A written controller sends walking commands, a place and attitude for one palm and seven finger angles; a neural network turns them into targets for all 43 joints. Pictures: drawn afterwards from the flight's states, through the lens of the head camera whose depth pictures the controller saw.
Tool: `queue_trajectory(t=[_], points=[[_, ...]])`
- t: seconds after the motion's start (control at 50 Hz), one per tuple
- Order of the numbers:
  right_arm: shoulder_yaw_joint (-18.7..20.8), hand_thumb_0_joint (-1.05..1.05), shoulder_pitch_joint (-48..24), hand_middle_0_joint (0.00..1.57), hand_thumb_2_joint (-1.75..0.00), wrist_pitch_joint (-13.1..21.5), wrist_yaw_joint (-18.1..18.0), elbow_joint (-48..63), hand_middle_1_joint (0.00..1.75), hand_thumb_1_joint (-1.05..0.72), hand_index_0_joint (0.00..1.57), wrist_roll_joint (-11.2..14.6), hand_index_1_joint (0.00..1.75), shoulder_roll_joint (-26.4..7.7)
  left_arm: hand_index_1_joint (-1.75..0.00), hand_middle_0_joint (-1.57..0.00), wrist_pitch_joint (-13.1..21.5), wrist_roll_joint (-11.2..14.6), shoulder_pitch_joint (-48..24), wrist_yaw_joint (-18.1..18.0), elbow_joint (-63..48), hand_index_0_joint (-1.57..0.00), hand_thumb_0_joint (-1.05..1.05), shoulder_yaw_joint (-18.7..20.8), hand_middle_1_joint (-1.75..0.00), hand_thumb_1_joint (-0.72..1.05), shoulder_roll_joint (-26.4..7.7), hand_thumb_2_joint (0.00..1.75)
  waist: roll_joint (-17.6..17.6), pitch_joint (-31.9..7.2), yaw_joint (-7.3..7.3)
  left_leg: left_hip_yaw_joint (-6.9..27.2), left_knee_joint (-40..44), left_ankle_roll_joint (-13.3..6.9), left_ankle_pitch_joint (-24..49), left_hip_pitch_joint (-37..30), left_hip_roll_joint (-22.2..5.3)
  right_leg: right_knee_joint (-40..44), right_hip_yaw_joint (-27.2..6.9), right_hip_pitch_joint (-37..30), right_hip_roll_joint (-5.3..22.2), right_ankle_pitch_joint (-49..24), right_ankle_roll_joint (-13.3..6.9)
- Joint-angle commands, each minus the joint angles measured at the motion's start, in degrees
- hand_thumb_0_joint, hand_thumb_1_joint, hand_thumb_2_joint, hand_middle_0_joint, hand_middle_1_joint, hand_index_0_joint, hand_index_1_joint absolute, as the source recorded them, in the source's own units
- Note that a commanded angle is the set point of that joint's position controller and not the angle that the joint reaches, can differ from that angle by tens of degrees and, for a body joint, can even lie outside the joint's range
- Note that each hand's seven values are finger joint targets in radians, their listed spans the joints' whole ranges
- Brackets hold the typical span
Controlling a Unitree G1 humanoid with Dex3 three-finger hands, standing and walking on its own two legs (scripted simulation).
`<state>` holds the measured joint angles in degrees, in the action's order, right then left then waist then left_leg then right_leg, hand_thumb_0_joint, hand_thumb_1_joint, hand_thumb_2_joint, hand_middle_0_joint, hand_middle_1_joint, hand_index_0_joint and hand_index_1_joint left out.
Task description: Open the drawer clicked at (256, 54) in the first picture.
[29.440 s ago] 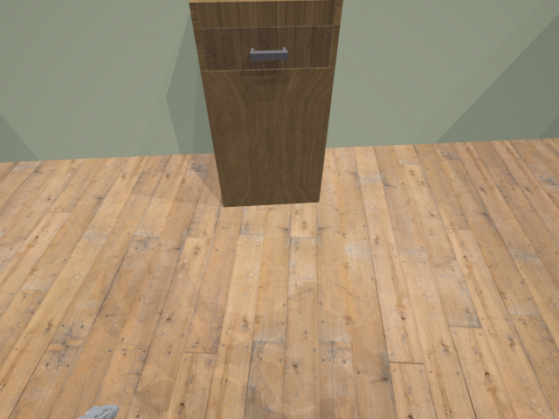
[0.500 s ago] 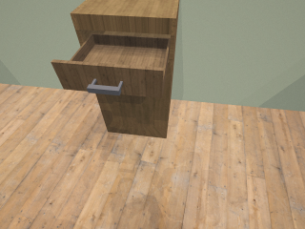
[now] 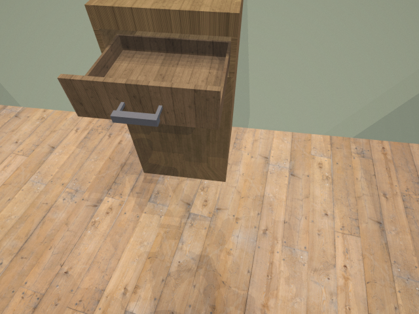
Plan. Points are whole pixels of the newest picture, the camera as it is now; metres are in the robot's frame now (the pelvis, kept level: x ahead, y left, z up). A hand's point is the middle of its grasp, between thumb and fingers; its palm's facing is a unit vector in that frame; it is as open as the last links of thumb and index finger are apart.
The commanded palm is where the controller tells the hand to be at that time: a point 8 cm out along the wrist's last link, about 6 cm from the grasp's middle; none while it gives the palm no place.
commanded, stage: look to check the result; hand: left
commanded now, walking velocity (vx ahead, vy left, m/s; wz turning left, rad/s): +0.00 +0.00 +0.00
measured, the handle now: (138, 112) +0.60 +0.23 +0.00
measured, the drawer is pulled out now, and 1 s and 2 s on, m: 0.29 0.29 0.29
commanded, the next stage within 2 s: stand and wait in 0.28 s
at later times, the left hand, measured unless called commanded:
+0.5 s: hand out of the picture +0.09 +0.23 -0.16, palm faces -0.02 -0.95 -0.32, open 7.4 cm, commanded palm none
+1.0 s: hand out of the picture +0.12 +0.24 -0.16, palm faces -0.04 -0.94 -0.34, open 7.4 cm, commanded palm none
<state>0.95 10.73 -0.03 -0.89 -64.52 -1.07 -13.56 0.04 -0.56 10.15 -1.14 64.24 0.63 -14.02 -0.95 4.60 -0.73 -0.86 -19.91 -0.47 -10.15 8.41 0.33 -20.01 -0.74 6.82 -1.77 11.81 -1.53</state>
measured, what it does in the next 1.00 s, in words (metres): stands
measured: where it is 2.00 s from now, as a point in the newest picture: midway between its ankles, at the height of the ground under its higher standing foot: outside the picture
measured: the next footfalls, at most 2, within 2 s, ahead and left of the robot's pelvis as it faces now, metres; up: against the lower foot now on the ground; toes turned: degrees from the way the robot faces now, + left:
none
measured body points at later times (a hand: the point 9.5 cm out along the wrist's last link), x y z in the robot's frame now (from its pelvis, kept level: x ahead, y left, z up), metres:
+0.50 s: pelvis +0.02 -0.01 +0.00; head +0.05 -0.01 +0.45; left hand +0.09 +0.28 -0.14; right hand +0.08 -0.29 -0.14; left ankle +0.01 +0.11 -0.75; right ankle -0.01 -0.10 -0.75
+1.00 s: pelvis +0.03 -0.01 +0.00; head +0.06 -0.01 +0.45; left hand +0.12 +0.29 -0.13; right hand +0.10 -0.30 -0.14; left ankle +0.01 +0.11 -0.75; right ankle -0.01 -0.10 -0.75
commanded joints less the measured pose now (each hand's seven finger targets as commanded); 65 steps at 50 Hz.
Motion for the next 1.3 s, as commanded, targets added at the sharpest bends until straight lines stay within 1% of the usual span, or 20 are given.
queue_trajectory(t=[0.0, 0.04, 0.06, 0.2, 0.44, 0.48, 0.54, 0.62, 0.64, 0.66, 0.72, 0.74, 0.76, 0.8, 0.84, 0.9, 0.94, 0.98, 1.12, 1.28], points=[[1.45, 0.00, 0.18, 0.20, -0.90, 0.83, -0.83, 2.50, 0.30, -0.90, 0.20, 0.26, 0.30, -9.01, -0.30, -0.20, 1.39, -0.01, -0.18, -0.57, -2.68, -0.20, 0.00, 2.02, -0.30, 0.90, -9.99, 0.90, 0.59, -4.15, -0.02, 5.40, 2.71, -0.84, 7.99, -2.94, -6.53, 3.64, -5.98, 0.88, 7.44, -9.12, -1.06], [1.49, 0.00, -0.40, 0.20, -0.90, 0.77, -0.79, 2.70, 0.30, -0.90, 0.20, 0.41, 0.30, -9.38, -0.30, -0.20, 1.47, -0.06, -0.19, -0.57, -2.93, -0.20, 0.00, 2.15, -0.30, 0.90, -10.37, 0.90, 1.85, -3.42, 0.14, 5.31, 2.65, -0.91, 7.89, -2.98, -6.55, 3.95, -6.03, 1.36, 7.24, -9.17, -1.04], [1.48, 0.00, -0.55, 0.20, -0.90, 0.73, -0.76, 2.57, 0.30, -0.90, 0.20, 0.30, 0.30, -9.42, -0.30, -0.20, 1.40, -0.05, -0.58, -0.55, -2.79, -0.20, 0.00, 2.05, -0.30, 0.90, -10.47, 0.90, 1.28, -2.99, -0.06, 5.41, 2.81, -0.83, 7.63, -2.82, -6.51, 4.11, -5.83, 1.43, 7.53, -8.85, -0.98], [1.60, 0.00, -2.27, 0.20, -0.90, 0.86, -0.60, 2.96, 0.30, -0.90, 0.20, 0.19, 0.30, -10.85, -0.30, -0.20, 1.59, -0.07, -1.89, -0.42, -3.32, -0.20, 0.00, 2.23, -0.30, 0.90, -11.74, 0.90, 0.29, -4.39, -0.01, 5.47, 2.89, -0.71, 8.58, -3.47, -6.62, 4.17, -6.21, 0.18, 7.70, -10.33, -1.04], [1.90, 0.00, -4.58, 0.20, -0.90, 1.11, -0.70, 3.81, 0.30, -0.90, 0.20, 0.39, 0.30, -13.37, -0.30, -0.20, 1.99, -0.06, -3.42, -0.37, -4.23, -0.20, 0.00, 2.69, -0.30, 0.90, -14.01, 0.90, 1.82, -6.02, 0.12, 5.31, 2.43, -0.76, 11.97, -5.48, -7.00, 4.14, -6.17, -1.22, 7.83, -15.13, -0.99], [1.96, 0.00, -4.66, 0.20, -0.90, 1.06, -0.69, 3.73, 0.30, -0.90, 0.20, 0.25, 0.30, -13.56, -0.30, -0.20, 1.90, -0.02, -4.10, -0.36, -4.20, -0.20, 0.00, 2.63, -0.30, 0.90, -14.31, 0.90, 0.70, -6.15, -0.10, 5.24, 2.33, -0.60, 12.70, -5.40, -7.00, 4.00, -6.23, -1.71, 8.01, -16.08, -0.99], [1.97, 0.00, -5.06, 0.20, -0.90, 1.13, -0.75, 3.97, 0.30, -0.90, 0.20, 0.40, 0.30, -14.11, -0.30, -0.20, 2.03, -0.05, -4.01, -0.34, -4.42, -0.20, 0.00, 2.79, -0.30, 0.90, -14.75, 0.90, 1.40, -6.70, 0.12, 5.10, 2.24, -0.67, 13.51, -6.12, -7.14, 4.07, -6.06, -1.99, 8.00, -17.00, -1.03], [1.87, 0.00, -5.36, 0.20, -0.90, 1.04, -0.65, 3.95, 0.30, -0.90, 0.20, 0.29, 0.30, -14.52, -0.30, -0.20, 1.90, 0.00, -4.71, -0.27, -4.36, -0.20, 0.00, 2.57, -0.30, 0.90, -15.05, 0.90, 0.34, -6.64, -0.05, 5.20, 2.59, -0.47, 13.34, -5.95, -7.18, 4.17, -6.05, -2.41, 8.20, -16.75, -1.01], [1.96, 0.00, -5.52, 0.20, -0.90, 1.10, -0.74, 4.16, 0.30, -0.90, 0.20, 0.37, 0.30, -14.81, -0.30, -0.20, 2.05, -0.07, -4.56, -0.29, -4.62, -0.20, 0.00, 2.80, -0.30, 0.90, -15.45, 0.90, 1.70, -6.79, 0.07, 5.16, 2.35, -0.57, 13.85, -6.52, -7.30, 4.23, -6.04, -2.25, 7.96, -17.41, -1.01], [2.01, 0.00, -5.55, 0.20, -0.90, 1.10, -0.74, 4.14, 0.30, -0.90, 0.20, 0.34, 0.30, -14.95, -0.30, -0.20, 2.00, 0.00, -4.89, -0.33, -4.55, -0.20, 0.00, 2.73, -0.30, 0.90, -15.44, 0.90, 0.63, -6.85, -0.07, 5.13, 2.15, -0.57, 14.57, -6.71, -7.29, 4.10, -6.06, -2.44, 8.26, -18.25, -1.01], [1.95, 0.00, -5.60, 0.20, -0.90, 1.01, -0.66, 4.12, 0.30, -0.90, 0.20, 0.35, 0.30, -15.19, -0.30, -0.20, 1.93, 0.02, -5.26, -0.28, -4.70, -0.20, 0.00, 2.62, -0.30, 0.90, -15.61, 0.90, 0.76, -6.51, -0.10, 5.11, 2.67, -0.40, 13.68, -6.13, -7.30, 4.28, -6.11, -2.68, 8.15, -17.49, -1.02], [1.97, 0.00, -5.97, 0.20, -0.90, 1.07, -0.71, 4.19, 0.30, -0.90, 0.20, 0.40, 0.30, -15.38, -0.30, -0.20, 2.03, -0.05, -5.03, -0.30, -4.78, -0.20, 0.00, 2.79, -0.30, 0.90, -15.87, 0.90, 1.82, -6.43, 0.09, 5.17, 2.51, -0.55, 14.04, -6.60, -7.33, 4.37, -6.10, -2.33, 7.99, -17.65, -0.99], [2.02, 0.00, -5.91, 0.20, -0.90, 1.04, -0.72, 4.10, 0.30, -0.90, 0.20, 0.32, 0.30, -15.40, -0.30, -0.20, 1.95, -0.03, -5.21, -0.30, -4.68, -0.20, 0.00, 2.70, -0.30, 0.90, -15.75, 0.90, 0.44, -6.38, -0.11, 5.09, 2.56, -0.49, 13.87, -6.74, -7.33, 4.45, -6.19, -2.28, 8.21, -17.38, -1.01], [1.93, 0.00, -5.91, 0.20, -0.90, 1.07, -0.68, 4.20, 0.30, -0.90, 0.20, 0.32, 0.30, -15.61, -0.30, -0.20, 1.91, 0.00, -5.51, -0.21, -4.67, -0.20, 0.00, 2.62, -0.30, 0.90, -15.91, 0.90, 0.25, -6.65, -0.12, 5.07, 2.71, -0.42, 14.55, -6.57, -7.40, 4.13, -6.23, -2.70, 8.07, -17.70, -1.08], [1.94, 0.00, -6.12, 0.20, -0.90, 1.14, -0.75, 4.31, 0.30, -0.90, 0.20, 0.46, 0.30, -15.74, -0.30, -0.20, 2.00, -0.05, -5.32, -0.26, -4.93, -0.20, 0.00, 2.78, -0.30, 0.90, -16.15, 0.90, 1.56, -6.87, 0.08, 5.21, 2.63, -0.56, 15.07, -6.99, -7.47, 4.26, -6.20, -2.75, 7.89, -17.97, -1.08], [1.87, 0.00, -6.00, 0.20, -0.90, 1.11, -0.68, 4.16, 0.30, -0.90, 0.20, 0.39, 0.30, -15.78, -0.30, -0.20, 1.89, -0.02, -5.72, -0.24, -4.78, -0.20, 0.00, 2.60, -0.30, 0.90, -16.11, 0.90, 0.39, -7.05, -0.05, 5.25, 2.87, -0.44, 15.20, -6.77, -7.48, 4.18, -6.02, -3.24, 8.09, -17.69, -1.07], [1.83, 0.00, -6.37, 0.20, -0.90, 1.15, -0.71, 4.34, 0.30, -0.90, 0.20, 0.48, 0.30, -15.97, -0.30, -0.20, 1.97, -0.04, -5.41, -0.22, -4.83, -0.20, 0.00, 2.68, -0.30, 0.90, -16.26, 0.90, 1.39, -6.59, 0.21, 5.18, 2.95, -0.56, 14.64, -7.18, -7.49, 4.59, -6.08, -2.57, 7.99, -17.11, -1.00], [1.85, 0.00, -6.17, 0.20, -0.90, 1.13, -0.68, 4.22, 0.30, -0.90, 0.20, 0.35, 0.30, -16.02, -0.30, -0.20, 1.91, 0.00, -5.80, -0.22, -4.80, -0.20, 0.00, 2.53, -0.30, 0.90, -16.28, 0.90, 0.48, -6.99, -0.05, 5.18, 2.82, -0.49, 15.44, -7.31, -7.50, 4.30, -6.09, -2.97, 8.17, -18.06, -1.05], [1.86, 0.00, -6.10, 0.20, -0.90, 1.13, -0.70, 4.23, 0.30, -0.90, 0.20, 0.43, 0.30, -16.30, -0.30, -0.20, 1.96, 0.02, -5.83, -0.23, -4.88, -0.20, 0.00, 2.57, -0.30, 0.90, -16.49, 0.90, 0.77, -7.05, -0.15, 5.04, 2.84, -0.36, 15.85, -7.46, -7.54, 4.24, -6.11, -3.18, 8.16, -19.02, -1.14], [1.85, 0.00, -6.40, 0.20, -0.90, 1.09, -0.61, 4.09, 0.30, -0.90, 0.20, 0.42, 0.30, -16.36, -0.30, -0.20, 1.94, -0.02, -5.93, -0.14, -4.69, -0.20, 0.00, 2.53, -0.30, 0.90, -16.58, 0.90, 0.88, -6.04, -0.04, 5.24, 3.52, -0.45, 13.32, -7.00, -7.46, 4.95, -6.45, -2.52, 8.10, -16.50, -1.00]])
